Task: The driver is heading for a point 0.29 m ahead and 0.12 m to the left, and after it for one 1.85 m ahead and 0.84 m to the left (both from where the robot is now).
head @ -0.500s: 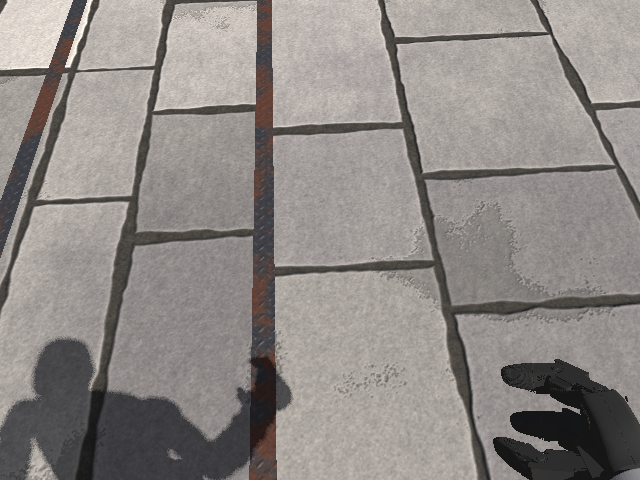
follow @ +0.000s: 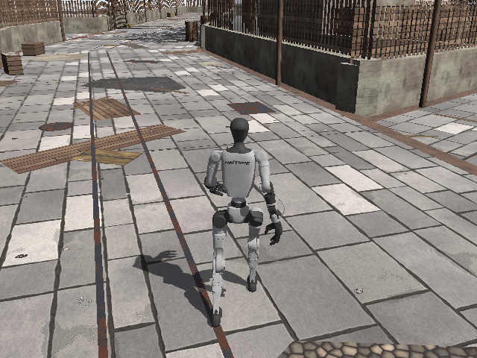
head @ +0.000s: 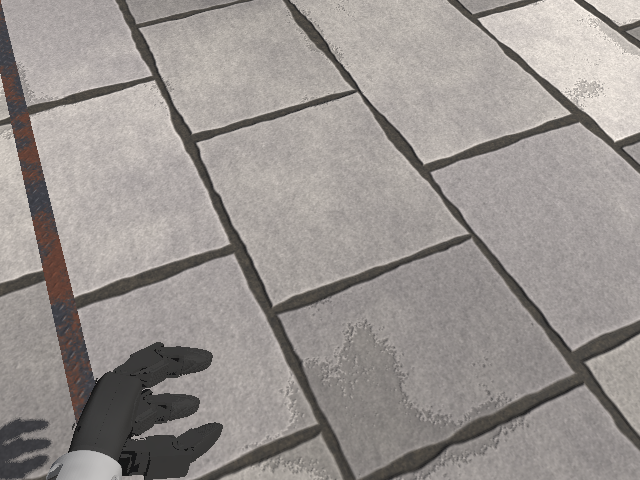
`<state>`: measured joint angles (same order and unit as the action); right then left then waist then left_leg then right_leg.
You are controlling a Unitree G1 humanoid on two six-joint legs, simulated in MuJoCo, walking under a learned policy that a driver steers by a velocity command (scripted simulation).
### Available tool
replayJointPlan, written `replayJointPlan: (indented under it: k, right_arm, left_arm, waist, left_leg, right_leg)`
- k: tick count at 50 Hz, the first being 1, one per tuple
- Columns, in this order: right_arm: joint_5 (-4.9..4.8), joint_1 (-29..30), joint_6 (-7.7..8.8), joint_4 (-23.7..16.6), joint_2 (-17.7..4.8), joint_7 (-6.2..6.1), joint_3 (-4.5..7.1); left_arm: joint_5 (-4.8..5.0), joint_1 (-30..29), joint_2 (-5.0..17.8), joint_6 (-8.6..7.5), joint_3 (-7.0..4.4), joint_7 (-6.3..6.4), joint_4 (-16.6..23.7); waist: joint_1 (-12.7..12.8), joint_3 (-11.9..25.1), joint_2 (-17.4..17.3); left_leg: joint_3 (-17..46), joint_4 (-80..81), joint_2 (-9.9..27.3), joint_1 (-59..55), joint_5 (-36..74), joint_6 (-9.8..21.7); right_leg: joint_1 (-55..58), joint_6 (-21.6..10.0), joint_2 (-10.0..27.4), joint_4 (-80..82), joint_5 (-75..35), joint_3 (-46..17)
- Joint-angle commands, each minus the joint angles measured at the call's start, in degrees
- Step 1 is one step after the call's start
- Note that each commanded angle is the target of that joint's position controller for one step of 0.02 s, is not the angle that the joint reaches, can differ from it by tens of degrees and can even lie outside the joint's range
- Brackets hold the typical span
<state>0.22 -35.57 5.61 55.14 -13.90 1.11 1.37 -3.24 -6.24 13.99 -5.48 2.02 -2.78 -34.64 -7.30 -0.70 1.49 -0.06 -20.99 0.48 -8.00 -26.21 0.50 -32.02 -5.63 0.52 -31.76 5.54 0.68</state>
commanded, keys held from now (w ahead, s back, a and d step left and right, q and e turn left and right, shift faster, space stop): w+q+shift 0.10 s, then q+shift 0.70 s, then shift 0.10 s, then e+shift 0.10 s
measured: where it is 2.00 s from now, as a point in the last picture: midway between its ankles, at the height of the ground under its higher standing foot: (301, 427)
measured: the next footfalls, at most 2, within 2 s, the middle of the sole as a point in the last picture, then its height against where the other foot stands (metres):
left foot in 0.40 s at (242, 462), level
right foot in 0.88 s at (287, 379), level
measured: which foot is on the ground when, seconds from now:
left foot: down 0.00-0.00, up 0.02-0.38, down 0.40-0.88, up 0.90-1.00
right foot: down 0.00-0.40, up 0.42-0.86, down 0.88-1.00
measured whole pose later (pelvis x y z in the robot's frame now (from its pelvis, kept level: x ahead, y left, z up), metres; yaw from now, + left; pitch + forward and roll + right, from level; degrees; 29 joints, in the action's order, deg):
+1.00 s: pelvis +0.52 +0.01 +0.02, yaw +48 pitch +0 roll +0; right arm 0.1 -8.1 -3.0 32.7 -19.5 -1.5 4.1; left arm -1.1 7.9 16.4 -1.3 -3.5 0.7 -38.7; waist 1.0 -2.5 -1.6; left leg 12.9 -62.3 -10.4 27.7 -28.3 -3.0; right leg -19.8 -0.3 -3.4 -28.0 8.5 -6.7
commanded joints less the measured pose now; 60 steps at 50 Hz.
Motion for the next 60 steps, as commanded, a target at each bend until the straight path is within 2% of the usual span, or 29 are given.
replayJointPlan:
  k: [1,2,4,8,11,12,15,18,19,20,21,22,23,25,28,30,34,37,42,43,44,45,46,47,48,50,52,54,60]
  right_arm:
    - [-1.12,2.04,0.66,-8.39,-1.74,-0.42,0.45]
    - [-2.2,3.96,0.22,-9.76,-6.72,-0.61,1.47]
    - [-0.78,13.01,-0.61,-10.49,-6.83,-0.1,1.65]
    - [1.07,13.43,-4.52,-10.33,-3.21,0.68,1.96]
    - [1.53,20.38,-4.88,-14.46,-1.53,1.52,1.57]
    - [-4.29,20.66,-3.62,-15.14,-2.4,0.91,1.93]
    - [-1.33,22.84,-2.08,-15.94,-4.08,2.4,2.29]
    - [-1.46,12.38,-3.54,-15.24,-10.4,3.16,5.08]
    - [-1.38,4.55,-4.17,-13.74,-14.21,2.51,6.94]
    - [-1.85,4.51,-4.51,-13.09,-15.42,1.19,7.3]
    - [-0.01,12.47,-3.95,-16.48,-19.11,0.48,6.85]
    - [2.98,16.03,-2.57,-21.93,-20.69,1.09,6.52]
    - [1.34,20.08,-2.75,-24.89,-18.34,1.83,6.68]
    - [-1.77,24.89,-2.97,-25.57,-13.94,1.35,5.39]
    - [-0.86,27.03,-4.08,-25.88,-13.37,-0.34,5.53]
    - [-1.12,25.43,-4.97,-25.38,-13.89,-1.93,5.87]
    - [-2.01,26.03,-7.84,-26.46,-14.19,-4.13,6.19]
    - [-1.69,26.12,-8.71,-27.18,-13.3,-4.23,6.11]
    - [-1.33,27.11,-8.78,-28.22,-11.72,-3.51,5.76]
    - [-1.62,27.64,-8.77,-28.29,-10.78,-3.35,5.32]
    - [-1.38,23.99,-8.77,-27.59,-7.82,-3.04,4.31]
    - [-1.39,20.23,-8.57,-27.68,-7.23,-2.84,3.94]
    - [-0.55,21.09,-7.62,-27.91,-12.62,-2.51,5.26]
    - [-0.38,22.4,-7.39,-26.38,-15.12,-2.56,5.83]
    - [-0.11,23.07,-7.82,-24.75,-14.05,-2.78,5.46]
    - [0.81,22.22,-8.41,-23.6,-8.24,-2.62,3.45]
    - [0.69,25.62,-7.72,-24.63,-6.48,-2.27,2.75]
    - [-0.24,28.76,-7.06,-25.04,-6.62,-2.52,2.9]
    - [-1.68,23.86,-5.14,-20.52,-7.71,-2.34,4.11]
  left_arm:
    - [-2.96,32.18,18.33,-0.21,-6.91,3.12,-5.31]
    - [-0.94,31.68,16.97,0.5,-7.11,2.88,-4.9]
    - [0.39,23.75,9.05,-0.04,-5.72,2.52,-6.13]
    - [2.03,22.7,4.31,-2.09,-4.65,2.37,-9.12]
    - [3.11,20.07,4.17,-2.63,-4.6,2.81,-9.88]
    - [3.64,10.94,5.51,-1.88,-5.38,3.97,-6.57]
    - [4.03,13.58,11.04,-0.97,-6.5,6.45,-6.47]
    - [5.7,12.92,14.83,0.42,-7.73,6.41,-5.06]
    - [5.88,11.78,13.81,0.62,-7.52,5.72,-4.49]
    - [5.47,13.18,8.99,0.51,-6.25,4.47,-5.27]
    - [2.13,20.78,2.26,-0.04,-4.4,3.17,-3.73]
    - [3.02,30.38,7.19,-0.85,-4.3,2.52,-2.12]
    - [3.76,24.54,13.57,-0.91,-5.47,2.43,-1.4]
    - [2.8,16.8,12.88,0.66,-5.85,3.97,-0.1]
    - [2.15,15.53,11.18,2.79,-6.1,4.69,0.35]
    - [1.83,13.57,7.72,2.73,-5.34,4.92,0.73]
    - [3.13,9.86,6.61,3.59,-5.34,5.0,0.95]
    - [3.2,6.33,6.8,3.41,-5.76,4.74,1.46]
    - [3.26,8.63,8.98,1.6,-7.22,3.51,-0.07]
    - [3.21,10.65,9.0,1.4,-7.51,3.26,-0.96]
    - [2.59,10.22,10.32,1.69,-7.79,3.27,-0.62]
    - [1.06,8.41,14.2,2.71,-8.31,3.52,1.1]
    - [0.08,11.86,13.17,2.82,-8.58,3.54,0.41]
    - [0.99,10.85,10.51,2.88,-7.75,3.63,1.15]
    - [2.0,9.77,8.33,3.26,-6.88,3.69,1.24]
    - [2.93,8.29,6.11,3.9,-5.06,3.35,1.13]
    - [3.89,9.33,9.84,5.41,-6.6,3.16,1.32]
    - [3.77,14.21,13.3,6.53,-8.23,3.42,0.95]
    - [5.7,15.7,12.92,7.15,-9.33,4.53,1.39]
  waist:
    - [14.66,22.14,10.26]
    - [15.42,25.04,10.23]
    - [12.0,6.23,2.83]
    - [5.3,-1.72,2.03]
    - [3.61,-3.67,4.96]
    - [2.95,-3.73,6.95]
    - [4.05,0.85,2.3]
    - [-1.7,7.19,5.12]
    - [-5.7,10.29,2.84]
    - [-4.9,5.63,-6.91]
    - [5.12,3.98,-23.26]
    - [7.61,23.73,-19.02]
    - [5.41,23.27,-7.43]
    - [8.25,10.74,4.3]
    - [10.12,6.49,0.87]
    - [9.23,8.72,0.58]
    - [7.76,11.64,-4.08]
    - [6.03,8.23,-8.38]
    - [6.15,8.36,-12.39]
    - [7.17,8.46,-11.46]
    - [5.35,10.13,-4.32]
    - [2.65,8.72,9.82]
    - [4.25,9.06,13.61]
    - [4.97,7.34,8.47]
    - [5.32,5.71,4.26]
    - [4.25,4.33,2.4]
    - [5.75,1.54,6.26]
    - [8.66,2.78,9.49]
    - [6.31,6.74,11.09]
  left_leg:
    - [2.19,-52.53,-0.19,43.55,-1.18,5.58]
    - [4.88,-59.98,-0.63,48.31,1.9,6.73]
    - [4.19,-55.86,4.34,51.65,11.77,6.24]
    - [2.65,-50.8,6.67,46.81,9.62,2.98]
    - [-1.48,-40.94,5.06,47.16,18.33,2.45]
    - [0.01,-35.35,5.28,46.66,21.82,1.84]
    - [-7.14,-18.44,-0.79,31.86,36.7,1.58]
    - [-8.2,-17.94,-5.04,17.83,31.39,5.19]
    - [-6.16,-15.89,-5.45,7.74,33.17,7.53]
    - [-1.21,-9.1,-2.95,3.8,39.72,9.75]
    - [17.42,-14.46,4.9,-0.13,74.95,16.33]
    - [43.62,-5.34,18.43,-9.75,61.78,27.9]
    - [45.73,0.74,16.98,-5.96,39.92,26.45]
    - [39.24,3.44,11.65,10.29,24.31,20.49]
    - [28.07,2.3,5.12,24.1,39.29,17.14]
    - [24.68,-0.66,2.71,24.23,49.19,15.63]
    - [26.46,-2.0,0.64,21.68,35.14,10.99]
    - [29.69,-1.26,-0.45,22.82,22.3,9.5]
    - [34.32,-6.78,-0.28,20.03,24.76,8.11]
    - [33.27,-9.57,-1.71,21.88,21.42,6.9]
    - [29.06,-17.53,-5.28,26.42,3.05,4.73]
    - [18.34,-29.16,-13.54,36.33,-12.95,1.18]
    - [15.16,-42.18,-11.23,39.85,-12.4,-2.04]
    - [14.99,-47.59,-8.89,39.56,-7.82,-3.54]
    - [14.33,-49.27,-8.25,38.47,-4.27,-4.53]
    - [10.12,-46.45,-5.52,35.25,-0.83,-6.06]
    - [2.44,-33.04,-4.76,32.53,-0.77,-6.39]
    - [2.62,-25.16,-5.5,31.38,-2.52,-5.97]
    - [5.75,-1.45,-6.27,20.81,8.01,-1.02]
  right_leg:
    - [58.14,-3.21,24.43,4.24,29.71,-32.75]
    - [53.98,-4.93,26.78,14.54,35.55,-47.0]
    - [37.5,-3.68,20.3,16.64,23.57,-28.1]
    - [24.92,-1.66,16.67,17.68,-20.43,-6.3]
    - [22.11,-0.2,12.99,18.72,-34.06,5.96]
    - [21.69,0.61,10.73,18.96,-28.54,8.38]
    - [20.84,2.02,8.47,13.24,-34.9,13.15]
    - [23.4,3.32,10.78,-3.76,-47.96,11.67]
    - [19.69,4.47,10.15,-16.83,-42.02,10.79]
    - [11.6,7.49,3.3,-34.69,0.9,10.13]
    - [-3.87,9.81,-5.81,-57.18,37.05,5.69]
    - [-8.48,9.77,-7.23,-65.19,33.33,-8.81]
    - [-8.52,8.25,-4.99,-61.32,27.87,-11.08]
    - [-9.02,8.14,-1.44,-50.87,20.97,-10.62]
    - [-1.2,9.48,-0.57,-38.29,19.9,-9.92]
    - [-0.28,10.72,-2.15,-30.56,16.48,-8.71]
    - [-0.27,11.73,-4.35,-20.4,7.5,-10.0]
    - [1.06,11.13,-5.24,-13.54,5.86,-10.65]
    - [10.88,8.77,-4.51,2.64,4.45,-10.74]
    - [16.51,7.57,-2.98,9.12,-2.31,-9.72]
    - [23.96,3.86,4.87,11.37,-6.71,-15.35]
    - [28.43,-4.56,16.5,11.4,-19.64,-27.76]
    - [24.58,-11.56,22.22,14.02,-16.33,-38.54]
    - [21.84,-11.21,19.55,12.96,-11.06,-35.59]
    - [19.74,-8.18,15.0,12.2,-6.19,-29.48]
    - [16.3,-4.22,9.25,13.36,1.1,-25.15]
    - [14.87,-2.47,3.41,14.36,2.07,-21.77]
    - [19.75,-3.68,4.09,13.72,1.96,-25.2]
    - [22.37,-2.56,4.51,13.74,6.8,-33.26]
Over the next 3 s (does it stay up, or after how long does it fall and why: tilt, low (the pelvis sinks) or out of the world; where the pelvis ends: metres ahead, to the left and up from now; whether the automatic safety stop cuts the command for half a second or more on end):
stays up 0.64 0.09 0.02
